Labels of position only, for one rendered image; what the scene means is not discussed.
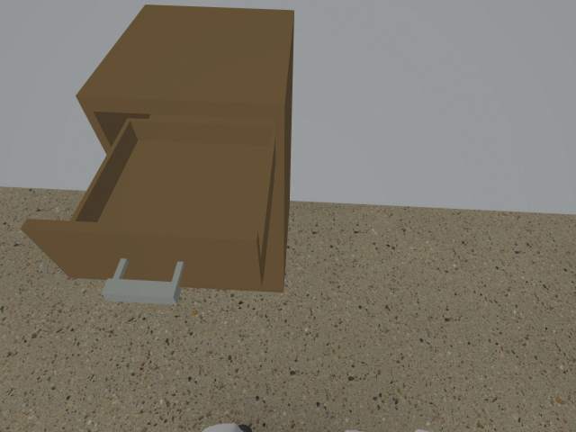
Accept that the drawer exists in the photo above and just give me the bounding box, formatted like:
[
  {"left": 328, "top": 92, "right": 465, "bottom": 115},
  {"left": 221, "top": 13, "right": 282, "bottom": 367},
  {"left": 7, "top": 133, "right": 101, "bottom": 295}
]
[{"left": 21, "top": 118, "right": 275, "bottom": 288}]

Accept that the cabinet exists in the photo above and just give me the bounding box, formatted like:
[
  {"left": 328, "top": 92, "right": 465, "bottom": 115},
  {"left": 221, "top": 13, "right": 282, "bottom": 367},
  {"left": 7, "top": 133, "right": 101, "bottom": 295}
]
[{"left": 76, "top": 4, "right": 294, "bottom": 293}]

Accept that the handle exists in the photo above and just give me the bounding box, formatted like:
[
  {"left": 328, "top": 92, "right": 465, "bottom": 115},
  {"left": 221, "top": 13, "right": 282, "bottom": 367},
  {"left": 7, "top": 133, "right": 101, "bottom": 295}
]
[{"left": 102, "top": 258, "right": 185, "bottom": 305}]

